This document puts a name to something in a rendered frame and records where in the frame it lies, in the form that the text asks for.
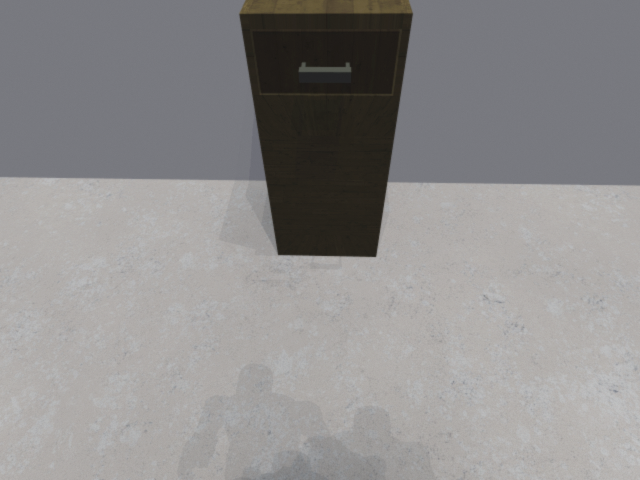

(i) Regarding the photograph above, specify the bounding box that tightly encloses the drawer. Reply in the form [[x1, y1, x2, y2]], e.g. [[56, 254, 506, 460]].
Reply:
[[252, 29, 400, 94]]

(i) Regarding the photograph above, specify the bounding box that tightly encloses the handle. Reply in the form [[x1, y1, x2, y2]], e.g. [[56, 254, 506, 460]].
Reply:
[[299, 62, 351, 83]]

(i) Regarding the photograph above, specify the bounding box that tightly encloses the cabinet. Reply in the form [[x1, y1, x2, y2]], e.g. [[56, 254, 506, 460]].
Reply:
[[239, 0, 413, 257]]

